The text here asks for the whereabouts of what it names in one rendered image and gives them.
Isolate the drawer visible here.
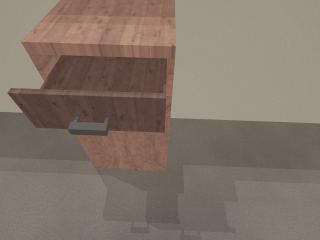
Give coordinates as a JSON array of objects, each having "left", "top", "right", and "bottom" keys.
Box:
[{"left": 7, "top": 55, "right": 167, "bottom": 133}]

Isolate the cabinet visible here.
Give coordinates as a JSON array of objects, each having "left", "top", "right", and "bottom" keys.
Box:
[{"left": 21, "top": 0, "right": 176, "bottom": 172}]

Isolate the handle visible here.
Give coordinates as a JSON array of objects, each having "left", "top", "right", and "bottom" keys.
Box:
[{"left": 68, "top": 113, "right": 111, "bottom": 136}]

